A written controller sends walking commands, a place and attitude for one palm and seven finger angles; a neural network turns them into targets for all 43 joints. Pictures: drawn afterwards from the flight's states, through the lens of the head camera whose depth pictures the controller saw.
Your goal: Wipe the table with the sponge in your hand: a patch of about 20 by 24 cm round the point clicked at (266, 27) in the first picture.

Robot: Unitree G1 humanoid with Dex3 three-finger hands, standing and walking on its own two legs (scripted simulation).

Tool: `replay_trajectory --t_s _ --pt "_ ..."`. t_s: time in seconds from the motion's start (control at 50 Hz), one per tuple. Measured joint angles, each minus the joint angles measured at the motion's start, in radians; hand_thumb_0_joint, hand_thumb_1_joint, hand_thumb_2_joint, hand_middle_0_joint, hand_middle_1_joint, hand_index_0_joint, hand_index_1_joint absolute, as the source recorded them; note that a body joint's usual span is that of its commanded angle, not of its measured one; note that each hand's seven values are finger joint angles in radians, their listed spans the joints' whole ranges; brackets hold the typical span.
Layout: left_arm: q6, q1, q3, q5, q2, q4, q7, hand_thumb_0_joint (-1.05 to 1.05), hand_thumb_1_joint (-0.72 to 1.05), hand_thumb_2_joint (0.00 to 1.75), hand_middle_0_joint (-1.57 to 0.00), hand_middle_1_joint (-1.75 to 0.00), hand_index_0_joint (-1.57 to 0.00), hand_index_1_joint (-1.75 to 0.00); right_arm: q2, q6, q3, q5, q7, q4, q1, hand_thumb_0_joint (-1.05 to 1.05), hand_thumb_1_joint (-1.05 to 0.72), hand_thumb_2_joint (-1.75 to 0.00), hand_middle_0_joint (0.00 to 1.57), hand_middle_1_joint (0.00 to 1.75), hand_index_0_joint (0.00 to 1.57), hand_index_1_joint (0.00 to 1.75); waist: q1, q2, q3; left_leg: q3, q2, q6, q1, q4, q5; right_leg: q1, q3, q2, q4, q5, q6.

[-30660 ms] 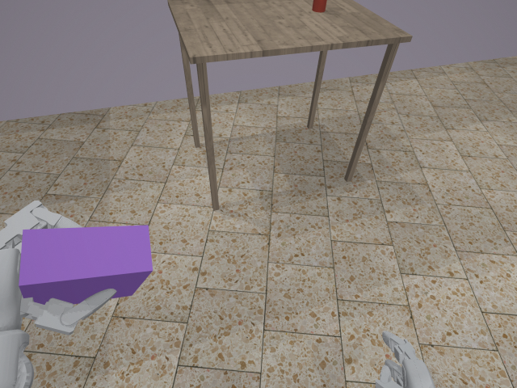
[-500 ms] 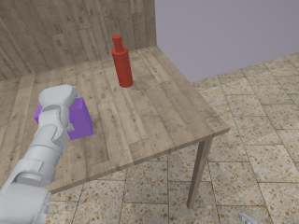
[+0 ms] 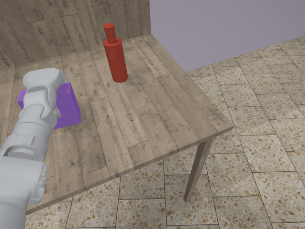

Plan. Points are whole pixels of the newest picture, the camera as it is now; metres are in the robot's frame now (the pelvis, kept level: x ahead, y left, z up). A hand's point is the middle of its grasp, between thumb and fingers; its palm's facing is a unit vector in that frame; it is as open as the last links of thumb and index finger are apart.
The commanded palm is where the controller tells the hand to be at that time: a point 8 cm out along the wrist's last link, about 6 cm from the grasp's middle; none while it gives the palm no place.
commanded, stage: wipe forward along the third lane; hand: left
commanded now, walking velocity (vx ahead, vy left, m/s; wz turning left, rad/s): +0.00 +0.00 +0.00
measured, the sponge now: (55, 112) +0.42 +0.30 +0.08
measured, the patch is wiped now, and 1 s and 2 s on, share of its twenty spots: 0.95 1.00 1.00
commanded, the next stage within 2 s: wipe back along the third lane in 0.30 s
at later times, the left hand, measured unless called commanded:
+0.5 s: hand (50, 88) +0.48 +0.31 +0.12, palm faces -0.11 +0.01 -0.99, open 9.6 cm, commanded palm +0.45 +0.29 +0.15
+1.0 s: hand (50, 95) +0.44 +0.30 +0.12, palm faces +0.00 +0.00 -1.00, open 9.7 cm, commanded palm +0.40 +0.27 +0.15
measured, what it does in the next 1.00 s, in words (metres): shifts its weight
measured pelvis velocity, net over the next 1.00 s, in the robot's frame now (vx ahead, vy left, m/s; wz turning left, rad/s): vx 0.04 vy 0.04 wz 0.00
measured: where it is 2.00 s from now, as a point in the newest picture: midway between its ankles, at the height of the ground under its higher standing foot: outside the picture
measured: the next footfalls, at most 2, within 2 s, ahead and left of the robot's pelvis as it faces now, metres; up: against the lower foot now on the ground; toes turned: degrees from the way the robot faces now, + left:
none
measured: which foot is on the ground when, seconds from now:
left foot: down 0.00-1.00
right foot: down 0.00-1.00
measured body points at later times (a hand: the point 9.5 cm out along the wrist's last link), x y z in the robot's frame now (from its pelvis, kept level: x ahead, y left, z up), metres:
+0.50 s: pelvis +0.01 +0.04 +0.00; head +0.05 +0.03 +0.45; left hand +0.48 +0.31 +0.18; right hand +0.09 -0.23 -0.13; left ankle +0.02 +0.15 -0.73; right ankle +0.00 -0.11 -0.73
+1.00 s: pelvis +0.04 +0.04 +0.00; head +0.05 +0.01 +0.45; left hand +0.44 +0.30 +0.18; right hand +0.20 -0.21 -0.11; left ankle +0.02 +0.15 -0.73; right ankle +0.00 -0.11 -0.73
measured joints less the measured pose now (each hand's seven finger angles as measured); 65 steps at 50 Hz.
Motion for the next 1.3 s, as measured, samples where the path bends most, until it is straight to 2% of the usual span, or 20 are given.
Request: replay_trajectory --t_s 0.16,0.32,0.48,0.68,0.82,0.98,1.1,1.3 --pt "0.013 -0.033 0.001 0.009 -0.006 0.031 0.017 0.0 -0.52 1.09 -0.8 -1.36 -0.83 -1.34 0.006 0.008 -0.005 -0.005 0.009 0.006 -0.007 0.01 -0.91 -0.9 0.2 0.3 0.2 0.3 -0.003 -0.003 -0.007 0.014 -0.008 -0.002 -0.006 -0.005 -0.004 -0.001 0.014 -0.009 -0.023 0.007 0.017" --pt "0.015 -0.071 0.012 0.016 -0.011 0.072 0.024 0.0 -0.52 1.09 -0.8 -1.36 -0.83 -1.34 0.016 0.012 0.002 -0.009 0.015 -0.001 -0.026 0.0 -0.91 -0.9 0.2 0.3 0.21 0.3 -0.011 -0.018 -0.013 0.026 -0.021 0.011 -0.011 -0.002 -0.011 -0.002 0.025 -0.022 -0.034 0.01 0.034" --pt "0.034 -0.133 -0.011 0.041 -0.014 0.108 0.032 0.0 -0.52 1.09 -0.8 -1.36 -0.83 -1.35 0.026 0.01 -0.003 -0.018 0.026 -0.011 -0.022 0.0 -0.91 -0.9 0.2 0.3 0.21 0.3 -0.014 -0.026 -0.01 0.031 -0.03 0.023 -0.043 0.013 -0.015 -0.028 0.03 -0.031 -0.032 0.012 0.041" --pt "0.078 -0.015 -0.034 0.003 -0.056 -0.004 0.093 0.0 -0.5 1.09 -0.76 -1.41 -0.79 -1.39 0.034 0.03 -0.007 -0.01 0.041 0.001 0.006 0.0 -0.91 -0.9 0.2 0.3 0.21 0.3 0.011 -0.012 -0.027 0.043 -0.034 0.032 -0.002 0.005 -0.03 0.012 0.041 -0.036 -0.047 0.005 0.047" --pt "0.165 0.084 -0.071 -0.025 -0.089 -0.146 0.116 0.0 -0.47 1.08 -0.72 -1.45 -0.75 -1.43 0.031 0.043 -0.002 0.004 0.055 -0.012 -0.031 0.01 -0.91 -0.9 0.2 0.3 0.2 0.3 0.03 -0.003 -0.028 0.042 -0.039 0.033 0.043 -0.008 -0.037 0.059 0.039 -0.041 -0.06 -0.003 0.046" --pt "0.263 0.141 -0.111 -0.044 -0.122 -0.27 0.069 -0.01 -0.45 1.08 -0.7 -1.47 -0.73 -1.45 0.021 0.053 0.013 0.014 0.056 -0.05 -0.12 0.01 -0.91 -0.9 0.2 0.3 0.2 0.3 0.054 -0.001 -0.024 0.028 -0.045 0.03 0.083 -0.013 -0.048 0.101 0.024 -0.047 -0.057 -0.024 0.048" --pt "0.278 0.235 -0.109 -0.041 -0.118 -0.414 0.032 0.0 -0.44 1.08 -0.69 -1.47 -0.72 -1.45 0.016 0.059 0.022 0.016 0.063 -0.099 -0.163 0.01 -0.91 -0.9 0.2 0.3 0.2 0.3 0.068 0.001 -0.028 0.021 -0.042 0.024 0.107 -0.008 -0.066 0.127 0.017 -0.044 -0.05 -0.044 0.046" --pt "0.315 0.403 -0.1 -0.052 -0.115 -0.673 0.008 0.01 -0.43 1.07 -0.68 -1.47 -0.72 -1.46 0.012 0.064 0.038 0.02 0.079 -0.135 -0.199 0.01 -0.91 -0.9 0.2 0.3 0.2 0.3 0.092 0.013 -0.013 0.014 -0.037 0.016 0.144 -0.001 -0.086 0.164 0.01 -0.038 -0.042 -0.065 0.039"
